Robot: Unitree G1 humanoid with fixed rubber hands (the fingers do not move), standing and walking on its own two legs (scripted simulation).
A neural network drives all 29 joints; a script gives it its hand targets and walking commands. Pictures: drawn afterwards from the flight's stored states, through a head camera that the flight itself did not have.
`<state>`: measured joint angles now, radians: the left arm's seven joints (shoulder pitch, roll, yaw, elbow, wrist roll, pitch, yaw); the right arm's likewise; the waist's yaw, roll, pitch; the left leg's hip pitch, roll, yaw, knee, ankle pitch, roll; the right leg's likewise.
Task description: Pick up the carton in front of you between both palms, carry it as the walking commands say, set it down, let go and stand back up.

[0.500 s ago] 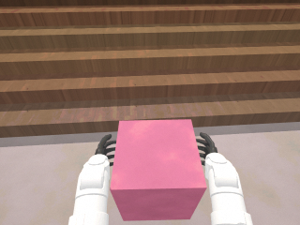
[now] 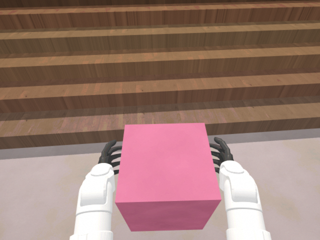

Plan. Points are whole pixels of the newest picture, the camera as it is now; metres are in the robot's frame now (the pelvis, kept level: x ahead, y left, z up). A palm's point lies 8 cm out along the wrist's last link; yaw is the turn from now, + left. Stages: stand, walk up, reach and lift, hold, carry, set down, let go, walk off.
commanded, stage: carry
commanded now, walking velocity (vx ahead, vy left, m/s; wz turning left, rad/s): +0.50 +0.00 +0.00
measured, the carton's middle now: (165, 180) +0.29 +0.00 -0.01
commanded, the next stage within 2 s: none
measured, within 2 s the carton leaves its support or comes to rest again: neither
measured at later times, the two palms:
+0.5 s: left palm (131, 110) +0.49 +0.11 +0.09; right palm (226, 113) +0.48 -0.19 +0.08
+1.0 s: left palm (133, 63) +0.82 +0.14 +0.09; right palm (201, 62) +0.81 -0.16 +0.09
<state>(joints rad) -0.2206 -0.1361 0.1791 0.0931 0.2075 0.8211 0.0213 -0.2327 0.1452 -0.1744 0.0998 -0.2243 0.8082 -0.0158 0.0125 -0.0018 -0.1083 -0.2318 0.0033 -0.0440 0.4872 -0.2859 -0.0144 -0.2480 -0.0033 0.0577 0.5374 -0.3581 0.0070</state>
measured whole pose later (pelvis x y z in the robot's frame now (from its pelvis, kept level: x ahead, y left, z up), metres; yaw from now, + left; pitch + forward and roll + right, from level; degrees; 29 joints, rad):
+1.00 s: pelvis +0.54 +0.00 -0.02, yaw -2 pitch +3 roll +1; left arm -0.23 -0.13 0.15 -0.46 0.08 1.25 0.10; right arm -0.24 0.15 -0.11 -0.44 -0.10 1.23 -0.11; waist -0.01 -0.03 -0.02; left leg -0.48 0.02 0.27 0.58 -0.16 0.11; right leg -0.16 -0.08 -0.07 0.98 -0.46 0.00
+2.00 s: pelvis +1.19 +0.01 +0.04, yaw +0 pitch +4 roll +3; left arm -0.76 -0.01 0.32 -0.10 0.04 1.28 0.11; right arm -0.78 0.06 -0.24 -0.06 -0.09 1.24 -0.15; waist -0.10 -0.03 0.14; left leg -0.82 -0.04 0.21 1.11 -0.38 0.19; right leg -0.38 0.06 0.12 1.47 -0.26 -0.04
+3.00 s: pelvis +1.79 +0.14 +0.32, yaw +19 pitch +3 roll +3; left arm -0.87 0.02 0.37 0.10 0.08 1.34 0.11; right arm -0.90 -0.02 -0.19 0.15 -0.01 1.31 -0.18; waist -0.15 0.03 0.07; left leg -0.88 0.01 0.18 1.14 -0.32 0.15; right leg -0.22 -0.19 -0.02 1.14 -0.21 0.04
